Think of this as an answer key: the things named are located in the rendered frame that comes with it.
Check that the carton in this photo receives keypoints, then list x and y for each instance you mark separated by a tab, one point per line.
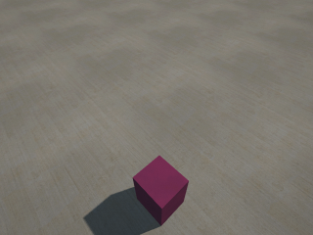
160	188

